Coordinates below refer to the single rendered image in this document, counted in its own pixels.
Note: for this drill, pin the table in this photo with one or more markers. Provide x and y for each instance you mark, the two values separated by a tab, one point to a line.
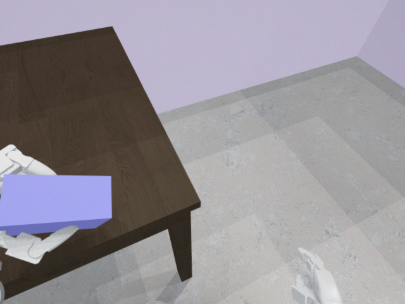
75	103

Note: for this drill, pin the robot left hand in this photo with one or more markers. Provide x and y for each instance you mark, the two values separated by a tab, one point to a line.
26	246

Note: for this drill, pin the sponge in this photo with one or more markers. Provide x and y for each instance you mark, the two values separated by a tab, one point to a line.
47	203

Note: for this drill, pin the robot right hand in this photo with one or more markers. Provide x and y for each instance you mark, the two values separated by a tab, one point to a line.
320	288

